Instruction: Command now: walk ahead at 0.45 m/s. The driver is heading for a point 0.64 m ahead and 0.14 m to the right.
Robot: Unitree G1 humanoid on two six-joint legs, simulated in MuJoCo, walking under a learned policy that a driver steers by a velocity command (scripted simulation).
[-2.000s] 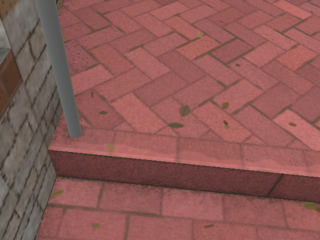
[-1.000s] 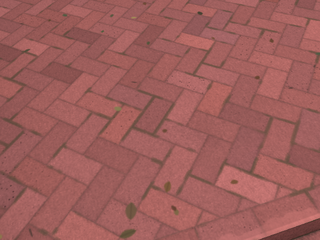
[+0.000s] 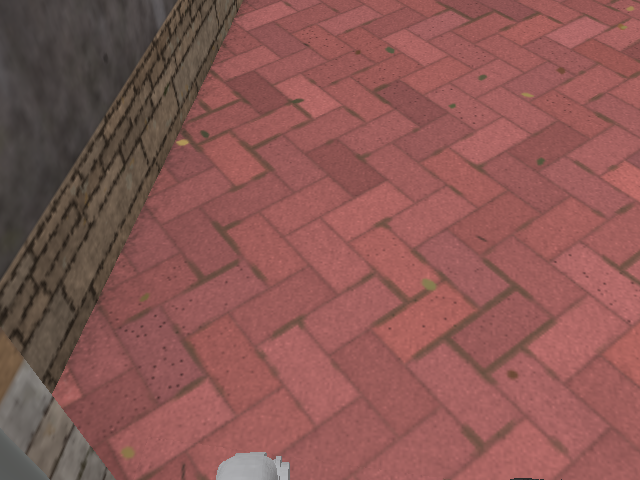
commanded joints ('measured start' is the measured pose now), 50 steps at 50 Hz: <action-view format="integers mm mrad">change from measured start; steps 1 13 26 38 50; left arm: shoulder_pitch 37 -199 -430 -137 -252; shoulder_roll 157 24 39 280 247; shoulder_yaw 38 39 60 99 44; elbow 8 -134 -138 -108 -110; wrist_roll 18 -20 -27 -15 -38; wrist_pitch -11 74 170 125 86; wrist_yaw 6 -70 -40 -24 -6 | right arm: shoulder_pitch -430 2 221 153 89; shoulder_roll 14 -137 -177 -242 -167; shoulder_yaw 46 -32 -23 -35 6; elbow -264 63 229 169 76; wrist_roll -3 55 41 13 10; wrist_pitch -58 -78 -151 -63 -39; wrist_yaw -11 21 -30 -5 26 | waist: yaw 16 0 -38 116 -64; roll -73 123 67 -93 -88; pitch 212 -130 106 -20 48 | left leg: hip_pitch -474 837 1092 1067 627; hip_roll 79 288 154 126 -4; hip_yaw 15 -529 269 342 39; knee -112 -1539 -1887 -930 -1097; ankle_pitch -134 -373 287 854 272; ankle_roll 19 11 -36 -9 -105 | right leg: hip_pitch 163 -683 -722 -48 -63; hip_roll -302 -6 26 23 -71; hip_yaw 243 215 21 178 245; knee -252 1470 702 214 9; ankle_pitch -71 435 447 -12 1006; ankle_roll -165 -36 -75 -254 -197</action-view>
